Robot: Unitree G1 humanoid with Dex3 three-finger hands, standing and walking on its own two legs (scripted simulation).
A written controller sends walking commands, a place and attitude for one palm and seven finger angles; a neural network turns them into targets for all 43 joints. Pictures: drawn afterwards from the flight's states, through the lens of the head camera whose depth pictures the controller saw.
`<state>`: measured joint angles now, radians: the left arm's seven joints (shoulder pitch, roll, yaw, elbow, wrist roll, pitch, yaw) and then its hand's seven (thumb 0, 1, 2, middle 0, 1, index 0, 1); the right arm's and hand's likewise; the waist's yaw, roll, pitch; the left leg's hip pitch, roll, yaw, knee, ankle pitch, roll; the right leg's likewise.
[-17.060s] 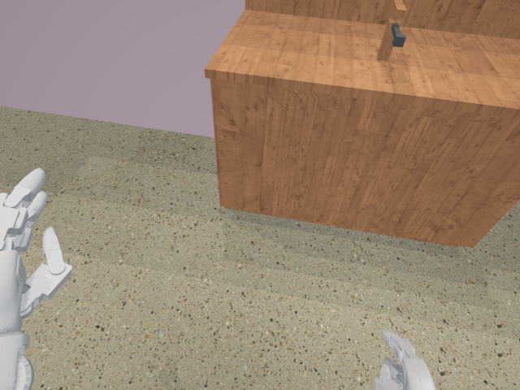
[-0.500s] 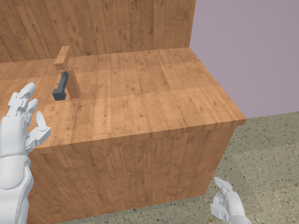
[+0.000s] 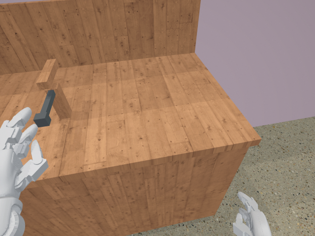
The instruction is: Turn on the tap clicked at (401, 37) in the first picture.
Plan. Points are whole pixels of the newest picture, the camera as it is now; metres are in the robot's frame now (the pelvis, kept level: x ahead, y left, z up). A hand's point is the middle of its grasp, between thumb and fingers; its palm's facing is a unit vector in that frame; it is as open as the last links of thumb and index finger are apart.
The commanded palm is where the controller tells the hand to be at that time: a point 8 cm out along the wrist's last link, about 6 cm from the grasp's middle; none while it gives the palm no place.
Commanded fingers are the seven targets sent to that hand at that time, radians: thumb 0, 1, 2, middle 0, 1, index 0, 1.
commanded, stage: turn the palm inward beside the body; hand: left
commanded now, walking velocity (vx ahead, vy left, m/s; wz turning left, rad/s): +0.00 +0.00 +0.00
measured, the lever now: (42, 119) +0.33 +0.36 +0.14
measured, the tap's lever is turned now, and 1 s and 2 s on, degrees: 0 0 0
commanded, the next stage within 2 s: reach beside the lever's end, fingers flat in 1.14 s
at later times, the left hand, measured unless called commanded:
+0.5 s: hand (35, 173) +0.16 +0.24 +0.18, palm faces +0.48 -0.87 -0.13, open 7.4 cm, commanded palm +0.10 +0.28 +0.20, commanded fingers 0.00 0.90 0.90 -0.20 -0.30 -0.20 -0.30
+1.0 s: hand (38, 173) +0.16 +0.23 +0.19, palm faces +0.50 -0.86 -0.10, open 7.4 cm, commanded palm +0.10 +0.27 +0.20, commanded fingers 0.00 0.90 0.90 -0.20 -0.30 -0.20 -0.30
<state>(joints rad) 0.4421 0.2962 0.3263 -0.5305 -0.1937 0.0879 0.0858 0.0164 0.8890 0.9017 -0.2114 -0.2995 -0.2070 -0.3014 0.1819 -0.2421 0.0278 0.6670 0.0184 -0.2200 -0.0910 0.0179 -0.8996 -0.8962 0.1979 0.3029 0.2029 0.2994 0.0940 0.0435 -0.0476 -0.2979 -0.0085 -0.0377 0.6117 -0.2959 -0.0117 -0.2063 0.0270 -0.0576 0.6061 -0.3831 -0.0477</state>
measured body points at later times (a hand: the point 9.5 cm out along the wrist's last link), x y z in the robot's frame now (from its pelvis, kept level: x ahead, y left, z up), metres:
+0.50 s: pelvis -0.02 +0.00 +0.00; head -0.06 -0.02 +0.45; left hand +0.13 +0.28 +0.19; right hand +0.20 -0.18 -0.06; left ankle +0.02 +0.13 -0.73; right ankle -0.04 -0.08 -0.73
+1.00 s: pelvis -0.02 +0.00 +0.00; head -0.06 -0.03 +0.45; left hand +0.13 +0.28 +0.19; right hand +0.21 -0.19 -0.05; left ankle +0.02 +0.13 -0.73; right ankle -0.04 -0.08 -0.73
